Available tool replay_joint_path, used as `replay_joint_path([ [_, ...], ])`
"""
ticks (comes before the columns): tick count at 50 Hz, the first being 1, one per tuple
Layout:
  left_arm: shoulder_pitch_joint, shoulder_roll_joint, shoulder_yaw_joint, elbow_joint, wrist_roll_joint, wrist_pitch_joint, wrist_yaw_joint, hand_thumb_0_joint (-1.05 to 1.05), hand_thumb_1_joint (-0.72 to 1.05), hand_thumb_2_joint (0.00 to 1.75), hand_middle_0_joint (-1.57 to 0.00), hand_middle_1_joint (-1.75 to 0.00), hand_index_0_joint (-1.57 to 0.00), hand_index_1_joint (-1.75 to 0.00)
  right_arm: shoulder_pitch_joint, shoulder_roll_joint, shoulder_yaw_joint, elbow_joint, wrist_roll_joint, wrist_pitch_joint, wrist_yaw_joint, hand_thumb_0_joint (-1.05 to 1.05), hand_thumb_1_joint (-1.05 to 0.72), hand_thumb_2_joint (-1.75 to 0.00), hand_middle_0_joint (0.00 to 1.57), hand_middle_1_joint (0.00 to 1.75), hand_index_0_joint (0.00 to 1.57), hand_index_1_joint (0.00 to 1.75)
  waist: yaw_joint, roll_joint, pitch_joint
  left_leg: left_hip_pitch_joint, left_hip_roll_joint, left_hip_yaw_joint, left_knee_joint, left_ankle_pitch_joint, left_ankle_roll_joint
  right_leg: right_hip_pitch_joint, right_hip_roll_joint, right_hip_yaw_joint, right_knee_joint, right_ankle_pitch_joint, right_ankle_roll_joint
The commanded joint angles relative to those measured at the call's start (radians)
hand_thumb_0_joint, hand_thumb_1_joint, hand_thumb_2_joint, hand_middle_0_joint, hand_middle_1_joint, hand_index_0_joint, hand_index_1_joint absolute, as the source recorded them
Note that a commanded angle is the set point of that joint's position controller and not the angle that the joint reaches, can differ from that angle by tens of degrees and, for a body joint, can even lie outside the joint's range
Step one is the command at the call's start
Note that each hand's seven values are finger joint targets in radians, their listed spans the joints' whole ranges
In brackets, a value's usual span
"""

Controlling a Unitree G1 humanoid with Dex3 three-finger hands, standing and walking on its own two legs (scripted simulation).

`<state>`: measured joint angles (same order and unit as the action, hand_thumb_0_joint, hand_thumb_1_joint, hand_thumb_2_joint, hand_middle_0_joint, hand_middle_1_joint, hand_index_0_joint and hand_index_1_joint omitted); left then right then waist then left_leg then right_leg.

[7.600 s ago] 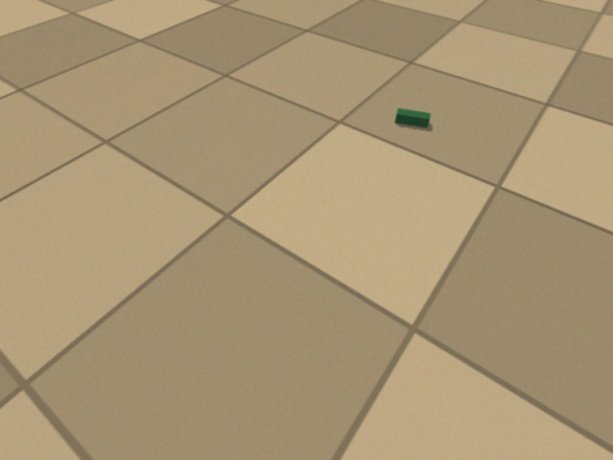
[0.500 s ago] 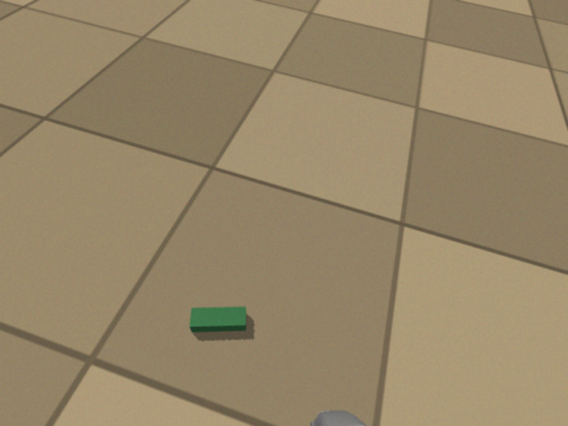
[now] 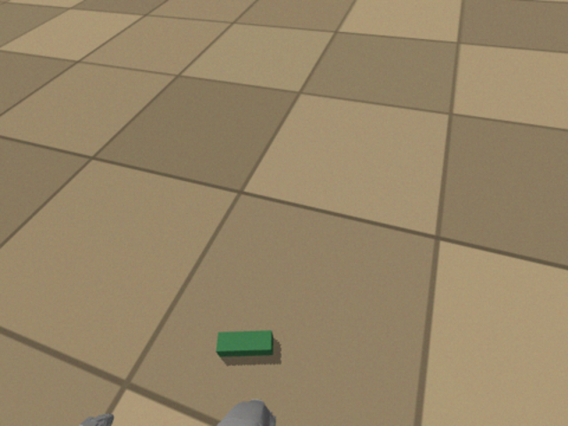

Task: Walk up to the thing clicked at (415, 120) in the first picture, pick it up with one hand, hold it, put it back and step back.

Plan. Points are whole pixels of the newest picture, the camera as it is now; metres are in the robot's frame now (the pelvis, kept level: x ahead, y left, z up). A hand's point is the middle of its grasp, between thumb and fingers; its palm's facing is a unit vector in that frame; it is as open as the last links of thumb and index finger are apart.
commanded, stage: walk up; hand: left
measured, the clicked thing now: (245, 343) +0.47 +0.23 -0.74
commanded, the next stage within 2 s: none
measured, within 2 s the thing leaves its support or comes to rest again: neither
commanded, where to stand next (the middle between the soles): +0.06 +0.02 m, yaw +2 degrees
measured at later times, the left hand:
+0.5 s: hand out of the picture +0.02 +0.28 -0.16, palm faces -0.01 -0.92 -0.39, open 7.4 cm
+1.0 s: hand out of the picture +0.07 +0.27 -0.15, palm faces +0.03 -0.95 -0.32, open 7.4 cm
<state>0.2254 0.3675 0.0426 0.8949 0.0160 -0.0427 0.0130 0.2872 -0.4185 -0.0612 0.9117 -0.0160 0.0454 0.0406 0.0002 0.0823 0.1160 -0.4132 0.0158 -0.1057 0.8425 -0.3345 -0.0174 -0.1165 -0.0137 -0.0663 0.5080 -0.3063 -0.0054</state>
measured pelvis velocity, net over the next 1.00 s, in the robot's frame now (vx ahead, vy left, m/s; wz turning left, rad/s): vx -0.01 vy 0.02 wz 0.04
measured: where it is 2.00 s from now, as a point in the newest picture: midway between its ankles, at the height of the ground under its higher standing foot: outside the picture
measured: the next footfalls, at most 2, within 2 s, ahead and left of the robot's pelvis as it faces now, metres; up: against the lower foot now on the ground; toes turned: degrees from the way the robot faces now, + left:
left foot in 0.10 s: +0.10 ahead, +0.14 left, +0.00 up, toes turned -1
right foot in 0.36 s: +0.01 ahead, -0.11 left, +0.00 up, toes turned +0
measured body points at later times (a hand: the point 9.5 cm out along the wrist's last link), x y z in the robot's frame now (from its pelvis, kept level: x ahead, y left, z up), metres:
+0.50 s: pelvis -0.03 +0.01 -0.01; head +0.01 +0.01 +0.43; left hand +0.02 +0.33 -0.13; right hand +0.10 -0.29 -0.13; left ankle +0.04 +0.14 -0.73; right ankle -0.03 -0.11 -0.73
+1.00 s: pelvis -0.01 +0.02 +0.01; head +0.00 +0.02 +0.46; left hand +0.07 +0.32 -0.12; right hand +0.09 -0.28 -0.11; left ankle +0.04 +0.14 -0.73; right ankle -0.03 -0.11 -0.73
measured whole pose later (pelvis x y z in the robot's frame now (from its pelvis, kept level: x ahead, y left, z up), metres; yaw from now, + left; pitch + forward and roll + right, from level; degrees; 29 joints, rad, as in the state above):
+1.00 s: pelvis -0.01 +0.02 +0.01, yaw +2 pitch -2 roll -1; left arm 0.10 0.35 0.02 1.10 0.01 -0.01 -0.01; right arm 0.11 -0.35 0.00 1.09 -0.01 -0.02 0.02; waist 0.00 0.00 0.05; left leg -0.23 0.00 -0.06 0.41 -0.16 0.00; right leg -0.08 0.00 -0.04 0.36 -0.25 0.00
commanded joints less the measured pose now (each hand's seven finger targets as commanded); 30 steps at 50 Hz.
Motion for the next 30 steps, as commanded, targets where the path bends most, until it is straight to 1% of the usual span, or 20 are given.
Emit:
replay_joint_path([
  [1, -0.077, 0.277, 0.066, -0.093, -0.012, 0.009, 0.023, 0.00, 0.90, 0.90, -0.20, -0.30, -0.20, -0.30, -0.011, -0.157, -0.043, -0.077, 0.004, -0.020, -0.028, 0.00, -0.90, -0.90, 0.20, 0.30, 0.20, 0.30, 0.012, -0.280, -0.060, 0.075, -0.012, 0.112, -0.123, 0.002, 0.028, -0.050, -0.230, 0.114, 0.035, 0.750, -0.164],
  [3, -0.108, 0.279, 0.059, -0.100, -0.023, 0.023, 0.028, 0.00, 0.90, 0.90, -0.20, -0.30, -0.20, -0.30, 0.025, -0.167, -0.052, -0.064, 0.000, -0.030, -0.034, 0.00, -0.90, -0.90, 0.20, 0.30, 0.20, 0.30, -0.027, -0.219, -0.106, 0.174, -0.019, 0.132, -0.307, 0.176, 0.047, -0.073, -0.215, 0.101, 0.167, 0.659, -0.131],
  [4, -0.082, 0.251, 0.052, -0.098, -0.030, 0.029, 0.031, 0.00, 0.90, 0.90, -0.20, -0.30, -0.20, -0.30, 0.018, -0.195, -0.062, -0.067, -0.008, -0.038, -0.037, 0.00, -0.90, -0.90, 0.20, 0.30, 0.20, 0.30, -0.027, -0.103, -0.138, 0.231, 0.024, 0.065, -0.387, 0.487, 0.067, -0.092, -0.156, 0.076, 0.276, 0.517, -0.080],
  [5, -0.038, 0.203, 0.042, -0.106, -0.046, 0.033, 0.034, 0.00, 0.90, 0.90, -0.20, -0.30, -0.20, -0.30, -0.004, -0.279, -0.084, -0.097, -0.022, -0.044, -0.038, 0.00, -0.90, -0.90, 0.20, 0.30, 0.20, 0.30, -0.014, 0.104, -0.200, 0.329, 0.220, -0.207, -0.382, 0.807, 0.151, -0.212, -0.031, 0.031, 0.455, 0.245, -0.014],
  [6, -0.038, 0.214, 0.046, -0.088, -0.053, 0.048, 0.044, 0.00, 0.90, 0.90, -0.20, -0.30, -0.20, -0.30, -0.033, -0.296, -0.084, -0.111, 0.003, -0.045, -0.036, 0.00, -0.90, -0.90, 0.20, 0.30, 0.20, 0.30, -0.025, 0.165, -0.250, 0.313, 0.324, -0.350, -0.398, 0.850, 0.304, -0.233, 0.056, 0.078, 0.560, -0.343, -0.014],
  [7, -0.060, 0.227, 0.044, -0.066, -0.043, 0.058, 0.049, 0.00, 0.90, 0.90, -0.20, -0.30, -0.20, -0.30, -0.037, -0.267, -0.084, -0.101, 0.007, -0.042, -0.037, 0.00, -0.90, -0.90, 0.20, 0.30, 0.20, 0.30, -0.025, 0.089, -0.235, 0.232, 0.325, -0.348, -0.414, 0.708, 0.325, -0.211, 0.040, 0.159, 0.639, -0.375, -0.018],
  [10, -0.014, 0.223, 0.045, -0.028, -0.042, 0.054, 0.043, 0.00, 0.90, 0.90, -0.20, -0.30, -0.20, -0.30, -0.142, -0.216, -0.064, -0.132, 0.000, -0.035, -0.054, 0.00, -0.90, -0.90, 0.20, 0.30, 0.20, 0.30, 0.010, 0.083, -0.183, 0.183, 0.225, -0.146, -0.375, 0.455, 0.241, -0.269, 0.010, 0.149, 0.587, -0.276, -0.030],
  [12, -0.001, 0.216, 0.045, -0.017, -0.030, 0.042, 0.031, 0.00, 0.90, 0.90, -0.20, -0.30, -0.20, -0.30, -0.143, -0.204, -0.058, -0.131, -0.010, -0.034, -0.048, 0.00, -0.90, -0.90, 0.20, 0.30, 0.20, 0.30, -0.003, 0.092, -0.190, 0.206, 0.189, -0.128, -0.370, 0.330, 0.226, -0.257, -0.001, 0.088, 0.433, -0.236, -0.015],
  [14, -0.012, 0.201, 0.047, -0.012, -0.018, 0.034, 0.023, 0.00, 0.90, 0.90, -0.20, -0.30, -0.20, -0.30, -0.116, -0.205, -0.057, -0.123, -0.015, -0.033, -0.042, 0.00, -0.90, -0.90, 0.20, 0.30, 0.20, 0.30, -0.026, 0.106, -0.202, 0.231, 0.202, -0.176, -0.376, 0.241, 0.224, -0.218, 0.016, 0.059, 0.281, -0.243, 0.001],
  [15, 0.008, 0.194, 0.046, 0.000, -0.012, 0.031, 0.023, 0.00, 0.90, 0.90, -0.20, -0.30, -0.20, -0.30, -0.134, -0.212, -0.055, -0.125, -0.012, -0.032, -0.039, 0.00, -0.90, -0.90, 0.20, 0.30, 0.20, 0.30, -0.013, 0.111, -0.202, 0.204, 0.213, -0.181, -0.368, 0.220, 0.227, -0.175, 0.016, 0.054, 0.203, -0.204, 0.000],
  [17, 0.041, 0.180, 0.049, 0.032, 0.000, 0.023, 0.022, 0.00, 0.90, 0.90, -0.20, -0.30, -0.20, -0.30, -0.179, -0.192, -0.040, -0.123, 0.003, -0.027, -0.040, 0.00, -0.90, -0.90, 0.20, 0.30, 0.20, 0.30, 0.029, 0.064, -0.187, 0.105, 0.188, -0.139, -0.306, 0.214, 0.179, -0.042, 0.033, 0.048, -0.020, -0.034, -0.018],
  [18, 0.039, 0.210, 0.055, 0.030, 0.014, 0.012, 0.025, 0.00, 0.90, 0.90, -0.20, -0.30, -0.20, -0.30, -0.181, -0.160, -0.026, -0.121, 0.014, -0.028, -0.039, 0.00, -0.90, -0.90, 0.20, 0.30, 0.20, 0.30, 0.038, 0.016, -0.182, 0.035, 0.169, -0.120, -0.258, 0.221, 0.127, 0.005, -0.022, 0.147, -0.075, -0.018, -0.046],
  [19, -0.021, 0.278, 0.068, 0.006, 0.027, 0.007, 0.025, 0.00, 0.90, 0.90, -0.20, -0.30, -0.20, -0.30, -0.188, -0.118, -0.016, -0.124, 0.023, -0.031, -0.035, 0.00, -0.90, -0.90, 0.20, 0.30, 0.20, 0.30, 0.021, -0.150, -0.125, -0.056, 0.052, -0.049, -0.191, 0.078, 0.058, -0.081, -0.193, 0.417, -0.151, -0.105, -0.123],
  [20, -0.124, 0.329, 0.069, -0.016, 0.023, 0.010, 0.015, 0.00, 0.90, 0.90, -0.20, -0.30, -0.20, -0.30, -0.216, -0.146, -0.029, -0.104, 0.026, -0.030, -0.047, 0.00, -0.90, -0.90, 0.20, 0.30, 0.20, 0.30, 0.002, -0.239, -0.079, 0.075, -0.033, 0.019, -0.062, -0.184, 0.034, -0.295, -0.322, 0.500, -0.179, -0.088, -0.218],
  [21, -0.180, 0.293, 0.058, -0.039, 0.020, 0.005, 0.008, 0.00, 0.90, 0.90, -0.20, -0.30, -0.20, -0.30, -0.185, -0.155, -0.035, -0.074, 0.020, -0.033, -0.046, 0.00, -0.90, -0.90, 0.20, 0.30, 0.20, 0.30, -0.031, -0.199, -0.055, 0.159, -0.013, 0.016, -0.044, -0.171, 0.031, -0.348, -0.310, 0.462, -0.142, -0.002, -0.223],
  [23, -0.183, 0.253, 0.041, -0.021, 0.011, -0.002, 0.010, 0.00, 0.90, 0.90, -0.20, -0.30, -0.20, -0.30, -0.191, -0.132, -0.025, -0.054, 0.023, -0.043, -0.036, 0.00, -0.90, -0.90, 0.20, 0.30, 0.20, 0.30, -0.035, -0.165, -0.053, 0.153, -0.024, 0.035, -0.149, -0.020, 0.038, -0.273, -0.210, 0.288, -0.088, 0.157, -0.147],
  [25, -0.159, 0.229, 0.036, -0.006, 0.004, -0.004, 0.002, 0.00, 0.90, 0.90, -0.20, -0.30, -0.20, -0.30, -0.159, -0.136, -0.018, -0.025, 0.018, -0.066, -0.036, 0.00, -0.90, -0.90, 0.20, 0.30, 0.20, 0.30, -0.027, -0.185, -0.154, 0.281, 0.029, -0.001, -0.310, 0.264, 0.056, -0.203, -0.145, 0.202, -0.028, 0.227, -0.074],
  [26, -0.130, 0.209, 0.029, -0.001, 0.001, 0.000, -0.003, 0.00, 0.90, 0.90, -0.20, -0.30, -0.20, -0.30, -0.180, -0.153, -0.017, -0.028, 0.008, -0.074, -0.037, 0.00, -0.90, -0.90, 0.20, 0.30, 0.20, 0.30, -0.008, -0.156, -0.196, 0.300, 0.071, -0.075, -0.345, 0.261, 0.081, -0.186, -0.106, 0.179, -0.027, 0.133, -0.048],
  [28, -0.111, 0.204, 0.026, 0.029, 0.000, 0.014, -0.010, 0.00, 0.90, 0.90, -0.20, -0.30, -0.20, -0.30, -0.231, -0.171, -0.011, -0.018, 0.008, -0.075, -0.028, 0.00, -0.90, -0.90, 0.20, 0.30, 0.20, 0.30, 0.016, -0.129, -0.137, 0.180, 0.093, -0.122, -0.406, -0.044, 0.091, -0.161, -0.091, 0.187, -0.130, -0.212, -0.043],
  [30, -0.145, 0.208, 0.026, 0.041, 0.002, 0.014, -0.013, 0.00, 0.90, 0.90, -0.20, -0.30, -0.20, -0.30, -0.236, -0.162, -0.002, 0.009, 0.005, -0.072, -0.026, 0.00, -0.90, -0.90, 0.20, 0.30, 0.20, 0.30, 0.003, -0.107, -0.059, 0.141, 0.068, -0.103, -0.461, -0.115, 0.062, -0.174, -0.097, 0.200, -0.153, -0.245, -0.055],
])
